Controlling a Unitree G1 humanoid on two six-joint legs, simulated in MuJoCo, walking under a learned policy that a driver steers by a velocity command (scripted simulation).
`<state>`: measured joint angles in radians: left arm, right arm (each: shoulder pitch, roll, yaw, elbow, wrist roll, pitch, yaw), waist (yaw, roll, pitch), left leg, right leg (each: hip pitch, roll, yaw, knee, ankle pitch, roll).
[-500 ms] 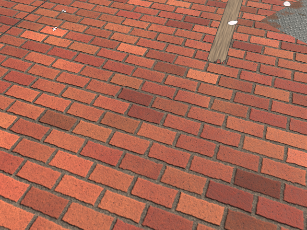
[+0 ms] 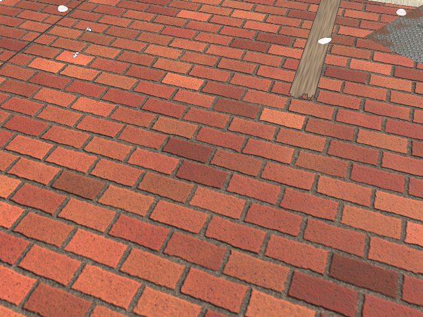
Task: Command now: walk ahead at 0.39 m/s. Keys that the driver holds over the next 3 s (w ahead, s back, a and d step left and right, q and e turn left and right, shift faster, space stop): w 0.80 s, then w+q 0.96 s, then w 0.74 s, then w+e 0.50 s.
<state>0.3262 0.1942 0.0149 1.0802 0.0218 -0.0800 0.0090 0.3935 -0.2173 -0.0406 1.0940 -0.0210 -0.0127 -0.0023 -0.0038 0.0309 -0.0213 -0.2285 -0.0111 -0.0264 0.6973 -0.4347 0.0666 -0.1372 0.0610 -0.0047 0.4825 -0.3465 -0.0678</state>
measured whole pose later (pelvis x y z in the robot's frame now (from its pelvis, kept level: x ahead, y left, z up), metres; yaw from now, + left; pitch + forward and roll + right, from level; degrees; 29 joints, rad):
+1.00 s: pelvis +0.55 -0.02 +0.00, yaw +3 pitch +0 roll +0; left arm 0.15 0.20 0.05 0.93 0.03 -0.09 -0.01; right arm 0.37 -0.20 -0.04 1.03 -0.01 -0.06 0.00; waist -0.03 0.03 0.06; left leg -0.33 0.01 0.00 1.15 -0.34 0.10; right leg -0.29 0.03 -0.15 0.45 -0.17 -0.08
